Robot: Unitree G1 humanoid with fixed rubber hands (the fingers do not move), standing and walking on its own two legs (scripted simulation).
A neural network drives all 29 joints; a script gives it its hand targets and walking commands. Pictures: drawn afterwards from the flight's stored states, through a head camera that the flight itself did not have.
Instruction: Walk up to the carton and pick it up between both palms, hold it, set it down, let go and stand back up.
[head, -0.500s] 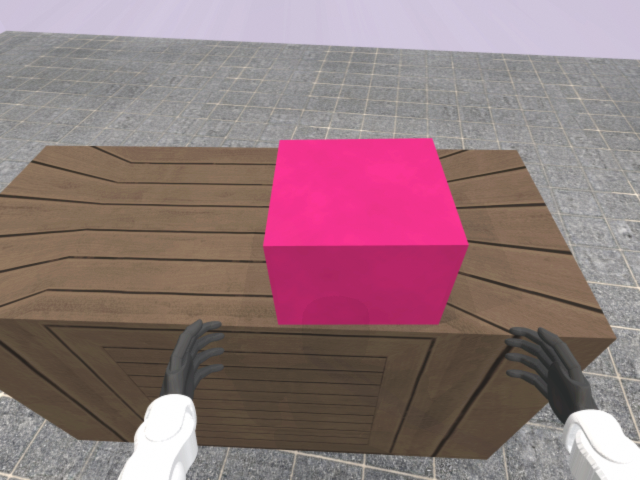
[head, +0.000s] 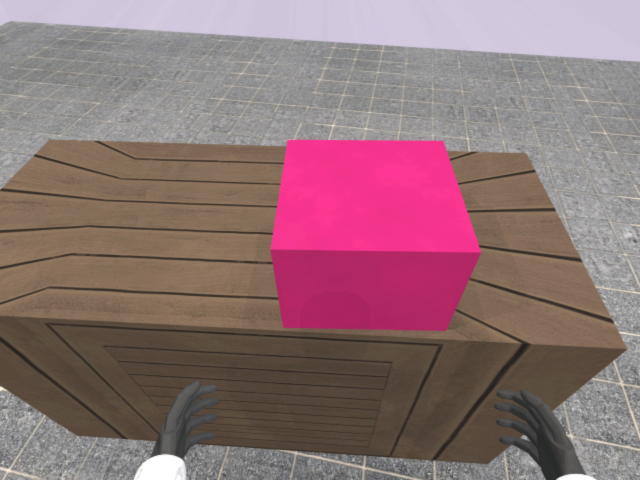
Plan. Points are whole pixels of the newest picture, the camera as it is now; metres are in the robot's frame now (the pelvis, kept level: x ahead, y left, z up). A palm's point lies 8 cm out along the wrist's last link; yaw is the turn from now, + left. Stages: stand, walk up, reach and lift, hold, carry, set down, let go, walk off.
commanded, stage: set down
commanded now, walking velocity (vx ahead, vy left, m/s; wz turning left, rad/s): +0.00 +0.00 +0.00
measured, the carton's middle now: (364, 232) +0.49 -0.02 +0.01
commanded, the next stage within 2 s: let go in 0.36 s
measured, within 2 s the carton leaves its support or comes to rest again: neither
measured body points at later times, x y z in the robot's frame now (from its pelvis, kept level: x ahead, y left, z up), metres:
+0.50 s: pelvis -0.01 +0.00 +0.00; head -0.01 +0.00 +0.45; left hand +0.14 +0.22 -0.09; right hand +0.16 -0.23 -0.09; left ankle -0.05 +0.13 -0.75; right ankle +0.00 -0.15 -0.75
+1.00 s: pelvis -0.02 -0.01 -0.01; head -0.01 +0.00 +0.44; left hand +0.15 +0.23 -0.09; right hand +0.16 -0.25 -0.09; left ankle -0.04 +0.13 -0.75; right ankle +0.00 -0.15 -0.75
